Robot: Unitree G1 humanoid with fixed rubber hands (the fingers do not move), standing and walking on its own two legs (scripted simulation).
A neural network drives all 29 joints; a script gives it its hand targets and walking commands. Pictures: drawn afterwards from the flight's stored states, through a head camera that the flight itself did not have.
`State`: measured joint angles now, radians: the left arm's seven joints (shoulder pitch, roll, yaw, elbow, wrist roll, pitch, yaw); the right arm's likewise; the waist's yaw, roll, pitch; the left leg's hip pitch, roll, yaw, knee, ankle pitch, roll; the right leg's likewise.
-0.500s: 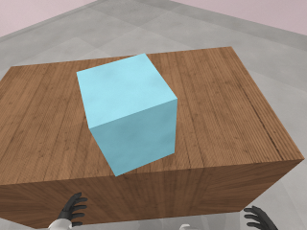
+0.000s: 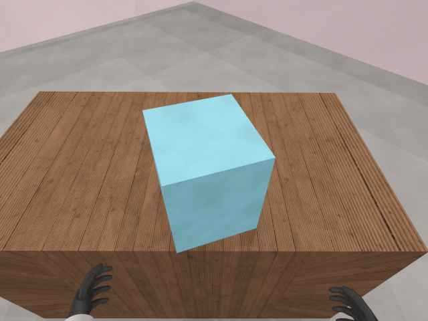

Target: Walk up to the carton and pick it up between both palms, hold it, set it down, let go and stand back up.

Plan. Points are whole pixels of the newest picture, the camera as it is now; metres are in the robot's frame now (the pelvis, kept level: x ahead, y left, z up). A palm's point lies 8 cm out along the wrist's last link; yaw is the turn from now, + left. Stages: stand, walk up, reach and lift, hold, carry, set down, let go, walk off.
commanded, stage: reach and lift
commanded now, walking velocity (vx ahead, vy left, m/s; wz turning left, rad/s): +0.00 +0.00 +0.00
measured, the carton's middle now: (204, 173) +0.44 +0.05 +0.03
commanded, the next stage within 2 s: none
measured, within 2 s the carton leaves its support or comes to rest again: neither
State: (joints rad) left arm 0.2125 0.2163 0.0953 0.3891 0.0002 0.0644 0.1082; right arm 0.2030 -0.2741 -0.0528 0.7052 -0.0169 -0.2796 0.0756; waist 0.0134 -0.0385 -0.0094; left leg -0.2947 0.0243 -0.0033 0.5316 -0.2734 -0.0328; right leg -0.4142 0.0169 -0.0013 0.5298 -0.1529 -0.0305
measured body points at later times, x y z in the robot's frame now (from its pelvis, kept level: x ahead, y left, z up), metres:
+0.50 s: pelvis +0.04 +0.02 +0.01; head +0.06 +0.03 +0.46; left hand +0.21 +0.24 -0.03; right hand +0.22 -0.25 -0.04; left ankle +0.00 +0.15 -0.73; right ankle +0.08 -0.09 -0.73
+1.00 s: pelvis +0.03 +0.01 +0.01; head +0.05 +0.02 +0.46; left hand +0.24 +0.21 +0.01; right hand +0.25 -0.24 +0.00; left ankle +0.00 +0.15 -0.73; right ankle +0.08 -0.09 -0.73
